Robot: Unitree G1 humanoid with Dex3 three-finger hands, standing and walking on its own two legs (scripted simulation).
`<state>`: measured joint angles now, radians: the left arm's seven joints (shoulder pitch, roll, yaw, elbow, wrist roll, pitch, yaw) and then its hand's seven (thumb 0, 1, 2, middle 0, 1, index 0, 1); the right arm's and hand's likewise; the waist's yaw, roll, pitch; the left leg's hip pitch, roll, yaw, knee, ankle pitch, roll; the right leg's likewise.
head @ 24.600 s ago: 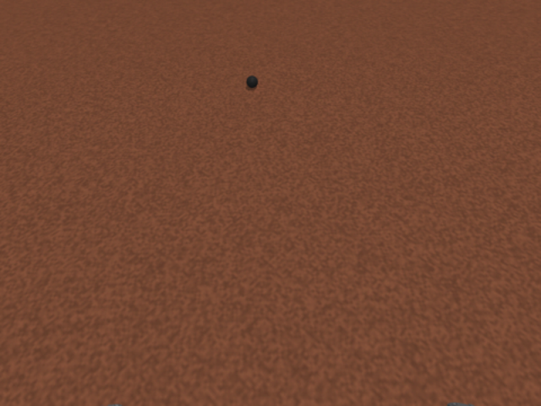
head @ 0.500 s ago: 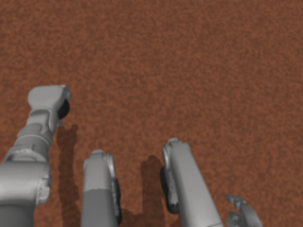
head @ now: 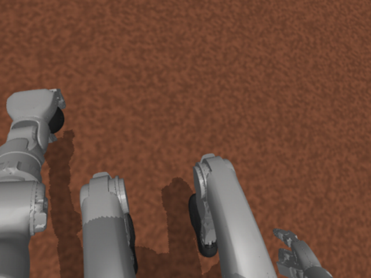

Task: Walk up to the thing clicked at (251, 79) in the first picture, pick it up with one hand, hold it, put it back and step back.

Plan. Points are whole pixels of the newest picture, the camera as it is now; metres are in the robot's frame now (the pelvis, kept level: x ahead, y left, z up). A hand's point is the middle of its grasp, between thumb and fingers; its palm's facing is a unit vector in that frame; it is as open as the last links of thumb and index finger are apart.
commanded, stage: crouch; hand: left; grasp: from above
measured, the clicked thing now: (45, 118) +0.47 +0.27 -0.18
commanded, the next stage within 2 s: lower in 0.42 s
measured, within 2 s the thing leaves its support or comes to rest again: neither
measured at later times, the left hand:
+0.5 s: hand (50, 122) +0.47 +0.26 -0.21, palm faces -0.45 -0.03 -0.89, open 9.7 cm
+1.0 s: hand (60, 127) +0.47 +0.26 -0.27, palm faces -0.46 -0.05 -0.89, open 9.7 cm
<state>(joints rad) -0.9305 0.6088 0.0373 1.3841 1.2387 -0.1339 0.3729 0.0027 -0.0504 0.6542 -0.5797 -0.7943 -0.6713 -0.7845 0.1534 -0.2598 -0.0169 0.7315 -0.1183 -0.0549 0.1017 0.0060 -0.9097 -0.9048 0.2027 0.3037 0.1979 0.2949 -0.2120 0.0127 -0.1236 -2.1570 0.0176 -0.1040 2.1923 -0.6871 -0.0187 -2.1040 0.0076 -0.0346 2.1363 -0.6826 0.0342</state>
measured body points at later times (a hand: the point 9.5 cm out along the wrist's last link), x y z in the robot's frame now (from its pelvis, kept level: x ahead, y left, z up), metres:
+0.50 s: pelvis -0.01 +0.00 -0.05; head +0.23 +0.05 +0.33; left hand +0.49 +0.26 -0.16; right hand +0.03 -0.27 -0.16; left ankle +0.08 +0.13 -0.36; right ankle +0.09 -0.13 -0.36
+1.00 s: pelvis +0.00 +0.00 -0.08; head +0.25 +0.06 +0.29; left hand +0.49 +0.26 -0.22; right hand +0.03 -0.28 -0.17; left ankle +0.08 +0.13 -0.36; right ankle +0.09 -0.13 -0.36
